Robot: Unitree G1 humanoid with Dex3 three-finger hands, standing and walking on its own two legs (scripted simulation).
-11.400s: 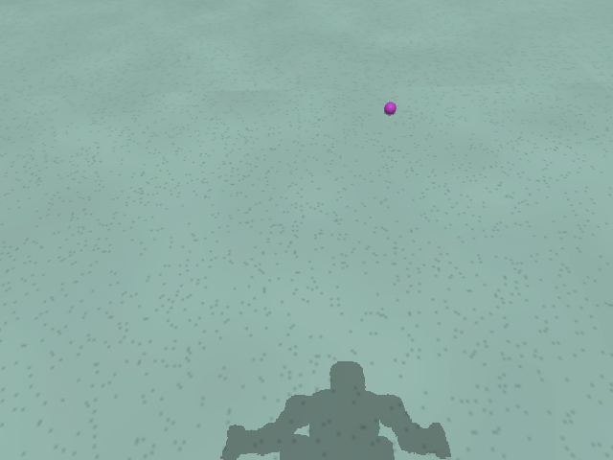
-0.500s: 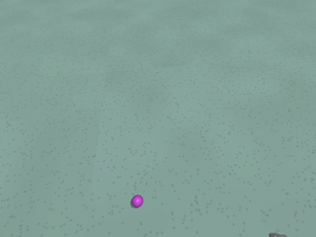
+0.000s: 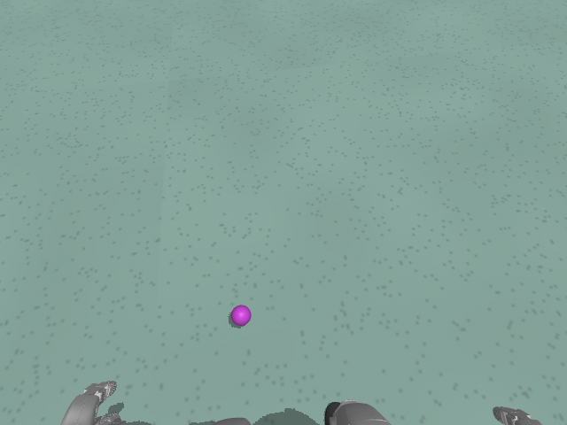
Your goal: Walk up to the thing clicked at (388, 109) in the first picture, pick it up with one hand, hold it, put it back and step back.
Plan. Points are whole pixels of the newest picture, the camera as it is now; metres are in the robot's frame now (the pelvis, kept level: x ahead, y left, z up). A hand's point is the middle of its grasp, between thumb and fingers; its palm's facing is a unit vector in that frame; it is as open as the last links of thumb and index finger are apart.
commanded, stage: walk up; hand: left
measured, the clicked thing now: (241, 315) +0.48 +0.18 -0.73
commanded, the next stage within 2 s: stand in 1.90 s
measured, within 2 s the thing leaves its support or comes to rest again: neither
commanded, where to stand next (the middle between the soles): +0.10 -0.02 m, yaw -1 degrees
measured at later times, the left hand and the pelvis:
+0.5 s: hand out of the picture -0.03 +0.27 -0.13, palm faces +0.02 -0.91 -0.41, open 7.4 cm; pelvis +0.00 -0.01 +0.01, yaw -1 degrees
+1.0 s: hand out of the picture +0.04 +0.25 -0.15, palm faces -0.02 -0.90 -0.44, open 7.3 cm; pelvis -0.03 -0.02 -0.01, yaw -2 degrees
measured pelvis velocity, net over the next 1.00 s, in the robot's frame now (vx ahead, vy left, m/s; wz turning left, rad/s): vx -0.03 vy -0.02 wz -0.04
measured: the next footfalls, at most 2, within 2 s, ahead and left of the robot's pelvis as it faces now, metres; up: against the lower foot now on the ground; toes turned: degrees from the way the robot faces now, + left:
right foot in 0.24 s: -0.01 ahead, -0.12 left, +0.00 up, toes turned -5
left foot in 0.58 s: +0.15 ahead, +0.12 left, +0.00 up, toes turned +1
